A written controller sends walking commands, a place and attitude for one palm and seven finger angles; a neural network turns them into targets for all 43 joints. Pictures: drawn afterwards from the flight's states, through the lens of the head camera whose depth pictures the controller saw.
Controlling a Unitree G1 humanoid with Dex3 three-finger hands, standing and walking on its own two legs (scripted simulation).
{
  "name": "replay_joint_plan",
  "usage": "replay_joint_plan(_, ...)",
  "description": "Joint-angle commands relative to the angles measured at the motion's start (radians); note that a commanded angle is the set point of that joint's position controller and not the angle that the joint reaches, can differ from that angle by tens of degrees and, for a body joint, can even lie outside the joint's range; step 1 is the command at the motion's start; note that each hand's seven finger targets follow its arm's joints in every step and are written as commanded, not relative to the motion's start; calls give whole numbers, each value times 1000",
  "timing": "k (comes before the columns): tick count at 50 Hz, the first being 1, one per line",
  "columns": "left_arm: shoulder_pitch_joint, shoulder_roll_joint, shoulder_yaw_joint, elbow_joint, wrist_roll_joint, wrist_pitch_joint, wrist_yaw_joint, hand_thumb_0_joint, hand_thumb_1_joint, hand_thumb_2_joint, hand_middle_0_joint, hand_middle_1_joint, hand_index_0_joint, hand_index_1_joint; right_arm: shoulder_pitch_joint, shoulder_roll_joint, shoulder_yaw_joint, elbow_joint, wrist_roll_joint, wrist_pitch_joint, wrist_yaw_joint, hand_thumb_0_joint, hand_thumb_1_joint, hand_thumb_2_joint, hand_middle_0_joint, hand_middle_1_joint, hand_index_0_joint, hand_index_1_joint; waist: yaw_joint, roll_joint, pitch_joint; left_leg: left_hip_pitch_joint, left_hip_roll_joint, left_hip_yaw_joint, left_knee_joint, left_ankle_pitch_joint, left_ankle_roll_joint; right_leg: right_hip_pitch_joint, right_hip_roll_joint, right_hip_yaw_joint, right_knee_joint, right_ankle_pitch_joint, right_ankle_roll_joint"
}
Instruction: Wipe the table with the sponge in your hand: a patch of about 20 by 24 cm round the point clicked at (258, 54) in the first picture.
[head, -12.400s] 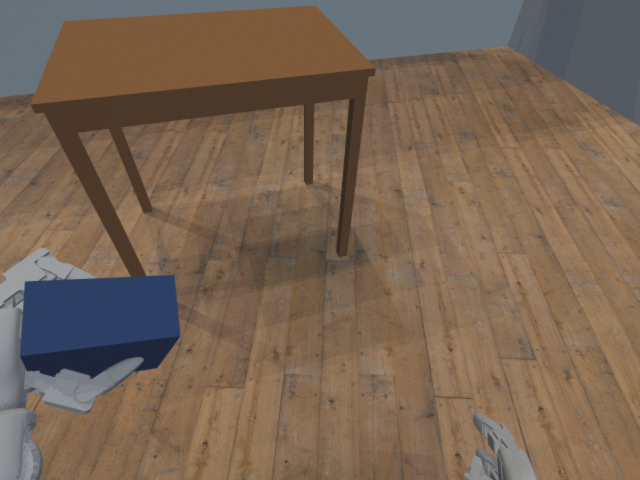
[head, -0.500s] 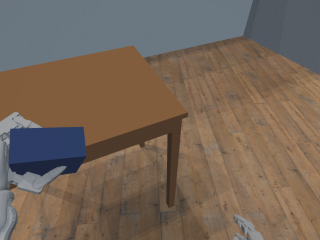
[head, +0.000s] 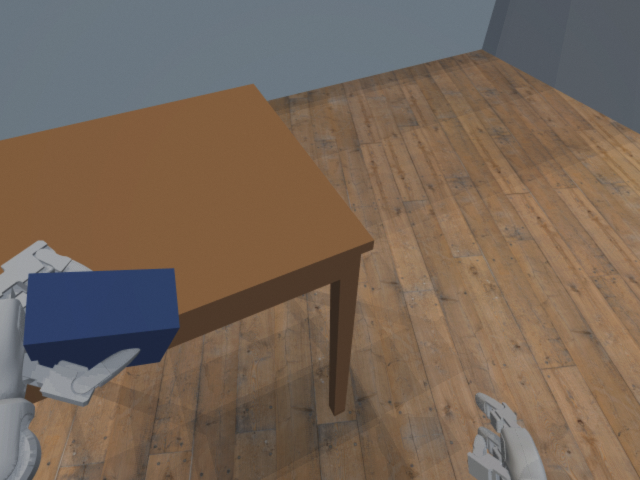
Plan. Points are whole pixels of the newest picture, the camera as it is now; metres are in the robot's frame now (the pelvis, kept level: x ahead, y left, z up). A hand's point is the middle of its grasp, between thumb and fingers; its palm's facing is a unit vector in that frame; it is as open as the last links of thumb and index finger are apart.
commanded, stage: come to a stop and stand still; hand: left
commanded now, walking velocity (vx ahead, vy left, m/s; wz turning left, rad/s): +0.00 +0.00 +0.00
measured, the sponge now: (125, 323) +0.23 +0.21 +0.14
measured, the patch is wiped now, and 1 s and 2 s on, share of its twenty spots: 0.00 0.00 0.00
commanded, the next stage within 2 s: look again from close up in 0.72 s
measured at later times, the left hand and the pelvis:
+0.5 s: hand (44, 328) +0.21 +0.27 +0.16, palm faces +0.40 -0.84 -0.36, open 9.7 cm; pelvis -0.01 +0.03 +0.00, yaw +0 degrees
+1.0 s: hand (33, 328) +0.21 +0.28 +0.16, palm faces +0.41 -0.84 -0.36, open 9.7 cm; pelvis -0.01 +0.04 +0.00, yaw +0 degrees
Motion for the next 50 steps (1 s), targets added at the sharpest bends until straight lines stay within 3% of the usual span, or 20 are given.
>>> replay_joint_plan(1, -75, 185, 131, -229, -10, -61, 23, 0, 100, 1300, -1200, -1600, -1200, -1600, -88, -97, -31, -166, 0, -37, -15, 0, -900, -900, 200, 300, 200, 300, 3, 1, -163, 22, 58, -71, -32, 319, 23, 107, -135, 148, -70, 345, 25)
replay_joint_plan(4, -77, 185, 130, -230, -11, -59, 25, 0, 100, 1300, -1200, -1600, -1200, -1600, -86, -102, -33, -168, -1, -33, -17, 0, -900, -900, 200, 300, 200, 300, 2, -5, -156, 13, 52, -69, -45, 259, 26, 103, -133, 161, -100, 300, 27)
replay_joint_plan(5, -87, 183, 127, -236, -10, -57, 22, 0, 100, 1300, -1200, -1600, -1200, -1600, -90, -104, -32, -169, -2, -33, -17, 0, -900, -900, 200, 300, 200, 300, 1, 24, -152, 12, 51, -71, -52, 266, 22, 99, -130, 153, -93, 291, 26)
replay_joint_plan(8, -79, 170, 113, -224, -10, -52, 23, 0, 100, 1300, -1200, -1600, -1200, -1600, -84, -103, -32, -169, 0, -29, -19, 0, -900, -900, 200, 300, 200, 300, 0, 12, -156, 22, 59, -73, -65, 259, 26, 102, -120, 149, -100, 294, 32)
replay_joint_plan(12, -88, 171, 108, -214, -7, -46, 22, 0, 100, 1300, -1200, -1600, -1200, -1600, -86, -103, -29, -171, 0, -27, -21, 0, -900, -900, 200, 300, 200, 300, 1, 40, -137, 3, 64, -86, -97, 256, 24, 103, -100, 127, -93, 270, 38)
replay_joint_plan(14, -96, 168, 102, -227, -7, -46, 22, 0, 100, 1300, -1200, -1600, -1200, -1600, -85, -104, -30, -173, 0, -27, -21, 0, -900, -900, 200, 300, 200, 300, 1, 20, -138, -9, 59, -81, -95, 223, 25, 111, -104, 135, -107, 261, 37)
replay_joint_plan(16, -105, 168, 102, -233, -5, -47, 21, 0, 100, 1300, -1200, -1600, -1200, -1600, -83, -104, -29, -170, -1, -28, -21, 0, -900, -900, 200, 300, 200, 300, 1, 42, -134, -21, 59, -89, -110, 233, 19, 119, -96, 121, -91, 250, 35)
replay_joint_plan(23, -82, 167, 108, -216, -3, -51, 24, 0, 100, 1300, -1200, -1600, -1200, -1600, -79, -104, -28, -167, -3, -31, -23, 0, -900, -900, 200, 300, 200, 300, 4, 35, -106, -75, 59, -102, -155, 89, 25, 120, -88, 121, -120, 149, 41)
replay_joint_plan(28, -89, 160, 101, -220, 1, -53, 24, 0, 100, 1300, -1200, -1600, -1200, -1600, -74, -106, -31, -161, -3, -38, -24, 0, -900, -900, 200, 300, 200, 300, 2, 23, -107, -76, 52, -100, -156, 56, 26, 116, -90, 126, -130, 128, 40)
replay_joint_plan(30, -104, 166, 105, -230, 4, -54, 24, 0, 100, 1300, -1200, -1600, -1200, -1600, -81, -107, -30, -160, -4, -41, -23, 0, -900, -900, 200, 300, 200, 300, 2, 45, -102, -83, 51, -105, -166, 42, 23, 107, -86, 121, -129, 110, 41)
replay_joint_plan(38, -71, 165, 112, -230, 2, -56, 29, 0, 100, 1300, -1200, -1600, -1200, -1600, -67, -105, -34, -156, -3, -43, -24, 0, -900, -900, 200, 300, 200, 300, 3, 20, -129, -74, 55, -107, -142, 125, 19, 135, -89, 116, -103, 192, 39)
replay_joint_plan(40, -84, 167, 115, -238, 4, -57, 26, 0, 100, 1300, -1200, -1600, -1200, -1600, -75, -107, -34, -158, -4, -42, -23, 0, -900, -900, 200, 300, 200, 300, 1, 53, -121, -80, 52, -106, -146, 128, 15, 127, -85, 112, -98, 187, 39)
replay_joint_plan(44, -68, 158, 108, -237, 0, -56, 28, 0, 100, 1300, -1200, -1600, -1200, -1600, -66, -106, -36, -156, -2, -40, -23, 0, -900, -900, 200, 300, 200, 300, 1, 23, -135, -68, 56, -104, -131, 155, 15, 134, -89, 116, -95, 216, 38)
replay_joint_plan(50, -86, 165, 111, -249, 3, -56, 25, 0, 100, 1300, -1200, -1600, -1200, -1600, -74, -106, -34, -161, -3, -37, -24, 0, -900, -900, 200, 300, 200, 300, 1, 56, -123, -78, 57, -111, -143, 167, 9, 128, -80, 103, -78, 209, 41)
